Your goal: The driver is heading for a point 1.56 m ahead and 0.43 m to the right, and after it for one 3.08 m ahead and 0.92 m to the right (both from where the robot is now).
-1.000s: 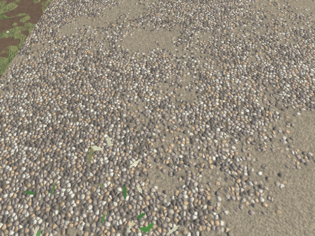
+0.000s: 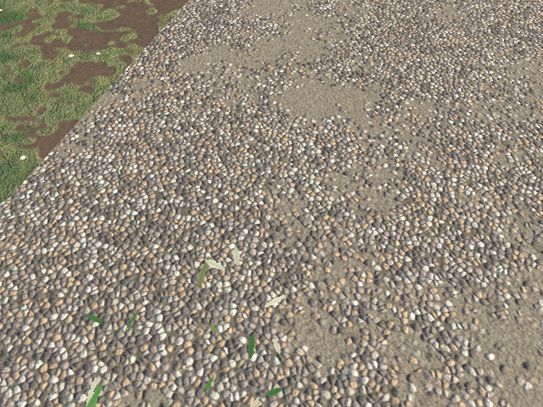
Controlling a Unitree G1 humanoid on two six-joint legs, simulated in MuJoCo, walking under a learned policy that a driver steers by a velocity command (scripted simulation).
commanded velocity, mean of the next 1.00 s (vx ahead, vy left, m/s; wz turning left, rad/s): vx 0.31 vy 0.00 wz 0.00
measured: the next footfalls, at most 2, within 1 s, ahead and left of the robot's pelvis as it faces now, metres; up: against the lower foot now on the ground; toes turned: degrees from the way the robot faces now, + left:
left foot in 0.84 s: +0.42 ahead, +0.10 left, +0.00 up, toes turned +0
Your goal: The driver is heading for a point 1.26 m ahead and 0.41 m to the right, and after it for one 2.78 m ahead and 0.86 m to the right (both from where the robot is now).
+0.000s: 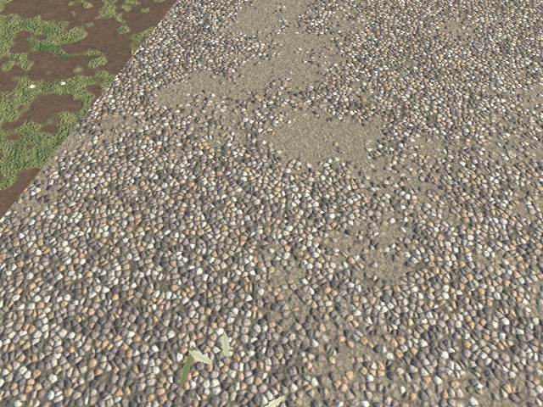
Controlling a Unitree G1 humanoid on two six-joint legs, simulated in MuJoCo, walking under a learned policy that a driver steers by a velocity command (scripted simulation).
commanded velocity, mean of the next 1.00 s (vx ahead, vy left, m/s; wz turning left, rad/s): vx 0.50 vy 0.00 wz -0.07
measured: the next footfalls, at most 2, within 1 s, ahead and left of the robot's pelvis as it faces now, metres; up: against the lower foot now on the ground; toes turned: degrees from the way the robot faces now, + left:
right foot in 0.36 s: +0.38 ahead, -0.17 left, +0.00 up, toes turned -2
left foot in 0.92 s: +0.69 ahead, +0.07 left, +0.00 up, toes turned -2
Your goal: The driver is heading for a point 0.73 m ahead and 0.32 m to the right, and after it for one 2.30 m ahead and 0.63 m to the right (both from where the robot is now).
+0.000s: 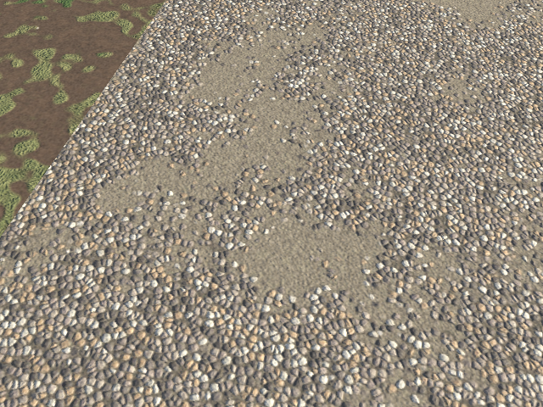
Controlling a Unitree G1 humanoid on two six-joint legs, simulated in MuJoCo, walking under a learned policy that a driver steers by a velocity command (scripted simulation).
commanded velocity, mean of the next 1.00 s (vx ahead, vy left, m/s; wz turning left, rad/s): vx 0.50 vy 0.00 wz -0.55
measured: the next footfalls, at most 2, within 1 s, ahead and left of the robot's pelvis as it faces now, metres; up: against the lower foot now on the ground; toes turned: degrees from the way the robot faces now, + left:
right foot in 0.46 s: +0.37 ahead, -0.18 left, +0.00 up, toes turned -19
left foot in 0.94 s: +0.72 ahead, -0.12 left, +0.00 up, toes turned -36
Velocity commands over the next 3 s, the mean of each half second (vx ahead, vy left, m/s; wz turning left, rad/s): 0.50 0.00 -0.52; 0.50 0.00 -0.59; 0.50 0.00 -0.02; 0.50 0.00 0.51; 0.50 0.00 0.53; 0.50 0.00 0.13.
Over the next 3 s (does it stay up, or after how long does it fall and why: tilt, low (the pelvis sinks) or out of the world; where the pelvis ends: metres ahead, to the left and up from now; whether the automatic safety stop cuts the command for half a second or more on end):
stays up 1.51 -0.43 0.00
